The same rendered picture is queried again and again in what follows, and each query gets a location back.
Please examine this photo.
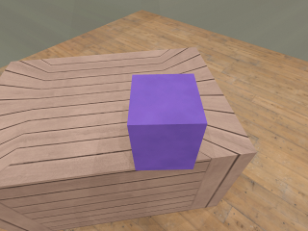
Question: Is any carton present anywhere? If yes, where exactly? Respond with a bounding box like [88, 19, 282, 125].
[127, 73, 208, 171]

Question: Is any pedestal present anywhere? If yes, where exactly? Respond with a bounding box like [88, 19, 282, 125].
[0, 47, 257, 231]

